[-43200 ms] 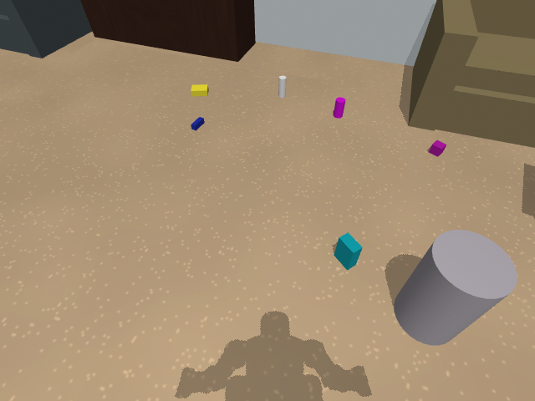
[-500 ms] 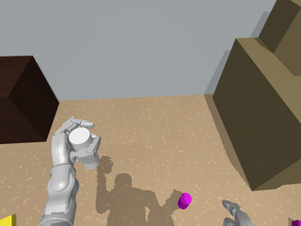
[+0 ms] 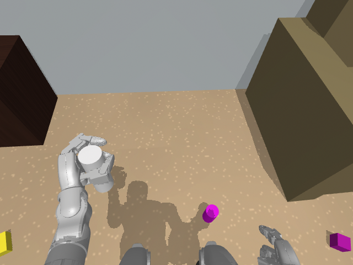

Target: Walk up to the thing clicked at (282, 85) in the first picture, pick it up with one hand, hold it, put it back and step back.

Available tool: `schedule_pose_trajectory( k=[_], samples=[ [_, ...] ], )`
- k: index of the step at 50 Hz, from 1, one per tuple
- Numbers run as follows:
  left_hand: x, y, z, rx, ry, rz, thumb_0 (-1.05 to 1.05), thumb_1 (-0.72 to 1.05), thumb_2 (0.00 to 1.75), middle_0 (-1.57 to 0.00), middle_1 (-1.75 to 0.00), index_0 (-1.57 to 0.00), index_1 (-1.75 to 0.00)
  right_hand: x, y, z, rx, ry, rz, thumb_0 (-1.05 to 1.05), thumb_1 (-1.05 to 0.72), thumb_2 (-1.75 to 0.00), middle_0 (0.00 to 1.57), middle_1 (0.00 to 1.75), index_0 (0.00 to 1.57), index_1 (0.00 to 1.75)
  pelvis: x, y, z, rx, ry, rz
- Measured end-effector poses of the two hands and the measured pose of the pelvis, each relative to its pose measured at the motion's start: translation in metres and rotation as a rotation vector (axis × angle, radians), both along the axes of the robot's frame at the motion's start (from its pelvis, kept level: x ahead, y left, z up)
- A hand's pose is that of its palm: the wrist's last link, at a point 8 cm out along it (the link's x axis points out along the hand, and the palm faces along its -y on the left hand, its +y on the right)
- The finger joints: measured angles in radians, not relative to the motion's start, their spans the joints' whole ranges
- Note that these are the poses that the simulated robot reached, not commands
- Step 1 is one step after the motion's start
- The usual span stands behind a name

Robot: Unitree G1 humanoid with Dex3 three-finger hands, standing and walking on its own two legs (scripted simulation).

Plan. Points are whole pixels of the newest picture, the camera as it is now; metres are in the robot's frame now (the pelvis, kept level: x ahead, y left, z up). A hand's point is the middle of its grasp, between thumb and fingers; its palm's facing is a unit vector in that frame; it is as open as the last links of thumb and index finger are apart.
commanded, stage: crouch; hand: left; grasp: from the side
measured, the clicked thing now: (97, 170) +0.35 +0.19 -0.04
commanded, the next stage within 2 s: lower in 1.56 s
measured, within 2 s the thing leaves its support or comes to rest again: neither
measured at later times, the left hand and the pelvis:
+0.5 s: hand (110, 178) +0.41 +0.21 -0.24, palm faces +0.30 -0.95 -0.05, open 6.8 cm; pelvis -0.04 +0.00 -0.21, yaw -2 degrees
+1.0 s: hand (113, 186) +0.44 +0.24 -0.41, palm faces +0.30 -0.95 -0.03, open 6.8 cm; pelvis -0.07 +0.01 -0.36, yaw -6 degrees
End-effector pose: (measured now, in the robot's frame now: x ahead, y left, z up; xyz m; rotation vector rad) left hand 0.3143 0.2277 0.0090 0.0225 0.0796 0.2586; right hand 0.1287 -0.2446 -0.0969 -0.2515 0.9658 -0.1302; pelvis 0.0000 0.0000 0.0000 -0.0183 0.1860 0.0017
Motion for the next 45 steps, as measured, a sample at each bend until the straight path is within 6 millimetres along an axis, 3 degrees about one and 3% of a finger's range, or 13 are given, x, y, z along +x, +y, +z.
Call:
schedule_pose_trajectory(
  k=[5, 11, 17, 25, 34, 45],
  samples=[
    [0.009, 0.007, -0.052, -0.008, -0.036, 0.028, 0.06, 0.04, 1.06, -0.91, -1.07, -0.89, -1.07, -0.015, -0.012, -0.037, -0.040, 0.055, 0.017, 0.01, -0.88, -0.90, 0.20, 0.30, 0.20, 0.30, -0.010, -0.002, -0.038, -0.006, 0.118, 0.000],
    [0.034, 0.014, -0.116, 0.038, -0.082, -0.004, 0.06, 0.05, 1.05, -0.91, -1.07, -0.89, -1.07, -0.034, -0.023, -0.102, -0.076, 0.138, 0.021, 0.01, -0.88, -0.90, 0.20, 0.30, 0.20, 0.30, -0.018, -0.002, -0.100, -0.017, 0.243, -0.009],
    [0.055, 0.023, -0.168, 0.026, -0.092, 0.037, 0.06, 0.05, 1.05, -0.91, -1.07, -0.89, -1.07, -0.052, -0.020, -0.164, -0.048, 0.231, 0.018, 0.01, -0.89, -0.90, 0.20, 0.30, 0.20, 0.30, -0.024, -0.002, -0.150, -0.021, 0.327, -0.018],
    [0.057, 0.032, -0.248, 0.030, -0.032, 0.047, 0.06, 0.05, 1.04, -0.90, -1.07, -0.88, -1.07, -0.075, -0.014, -0.233, -0.013, 0.326, 0.032, 0.01, -0.91, -0.90, 0.20, 0.30, 0.20, 0.30, -0.035, -0.002, -0.208, -0.021, 0.392, -0.028],
    [0.062, 0.051, -0.332, 0.033, -0.048, 0.087, 0.06, 0.05, 1.04, -0.91, -1.06, -0.89, -1.06, -0.098, -0.025, -0.294, -0.081, 0.390, 0.055, 0.01, -0.91, -0.90, 0.20, 0.30, 0.20, 0.30, -0.054, -0.001, -0.279, -0.035, 0.395, -0.042],
    [0.081, 0.059, -0.390, 0.019, -0.049, 0.056, 0.06, 0.05, 1.05, -0.91, -1.06, -0.89, -1.06, -0.132, -0.028, -0.345, -0.118, 0.456, 0.047, 0.01, -0.92, -0.91, 0.20, 0.30, 0.20, 0.30, -0.066, 0.005, -0.340, -0.057, 0.356, -0.058]
  ],
)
